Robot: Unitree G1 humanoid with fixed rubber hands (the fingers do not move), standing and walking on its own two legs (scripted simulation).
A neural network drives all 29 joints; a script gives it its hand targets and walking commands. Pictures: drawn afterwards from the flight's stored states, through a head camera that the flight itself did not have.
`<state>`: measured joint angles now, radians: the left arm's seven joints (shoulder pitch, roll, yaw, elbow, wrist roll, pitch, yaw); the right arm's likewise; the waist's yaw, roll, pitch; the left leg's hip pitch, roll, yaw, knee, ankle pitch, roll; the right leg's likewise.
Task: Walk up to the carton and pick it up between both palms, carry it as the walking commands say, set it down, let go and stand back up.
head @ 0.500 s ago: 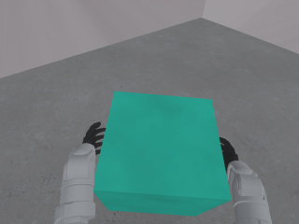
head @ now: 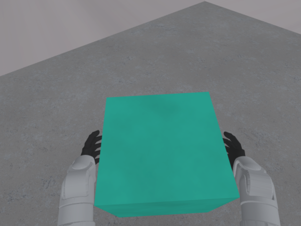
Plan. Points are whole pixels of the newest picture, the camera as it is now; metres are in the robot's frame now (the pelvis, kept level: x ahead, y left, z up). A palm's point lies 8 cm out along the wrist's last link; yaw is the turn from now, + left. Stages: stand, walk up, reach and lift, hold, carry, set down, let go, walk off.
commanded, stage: hold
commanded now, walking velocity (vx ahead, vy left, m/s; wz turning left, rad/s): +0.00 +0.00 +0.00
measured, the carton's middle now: (160, 159) +0.32 +0.01 -0.05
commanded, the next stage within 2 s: carry in 0.52 s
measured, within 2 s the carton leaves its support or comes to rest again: neither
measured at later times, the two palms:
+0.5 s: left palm (74, 174) +0.22 +0.22 +0.04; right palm (235, 180) +0.23 -0.17 +0.03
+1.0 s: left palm (91, 186) +0.19 +0.17 +0.06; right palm (263, 184) +0.22 -0.22 +0.06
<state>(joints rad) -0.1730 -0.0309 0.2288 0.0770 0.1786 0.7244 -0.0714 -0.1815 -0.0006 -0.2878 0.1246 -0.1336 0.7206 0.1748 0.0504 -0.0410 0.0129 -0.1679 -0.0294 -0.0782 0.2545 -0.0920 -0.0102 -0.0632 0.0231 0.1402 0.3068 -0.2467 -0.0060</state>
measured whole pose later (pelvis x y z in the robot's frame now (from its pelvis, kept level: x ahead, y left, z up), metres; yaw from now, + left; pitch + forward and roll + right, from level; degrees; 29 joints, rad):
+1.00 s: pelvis -0.04 -0.04 -0.02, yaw +3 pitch +4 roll +1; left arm -0.05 -0.10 0.26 -0.38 0.00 1.05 -0.03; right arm -0.01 0.00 -0.25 -0.47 0.03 1.13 0.01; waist 0.05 0.00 -0.07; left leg -0.45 0.03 0.05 0.92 -0.40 -0.04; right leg -0.29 0.04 -0.09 0.57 -0.36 -0.08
